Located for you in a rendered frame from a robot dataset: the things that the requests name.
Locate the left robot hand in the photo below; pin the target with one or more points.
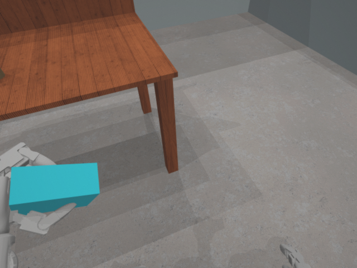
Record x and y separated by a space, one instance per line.
34 222

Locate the robot left forearm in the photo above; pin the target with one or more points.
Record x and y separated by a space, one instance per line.
8 259

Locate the table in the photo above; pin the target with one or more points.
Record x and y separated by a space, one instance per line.
57 52

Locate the right robot hand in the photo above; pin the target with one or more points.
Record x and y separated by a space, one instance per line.
294 257

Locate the sponge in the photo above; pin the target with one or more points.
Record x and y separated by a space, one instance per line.
48 187

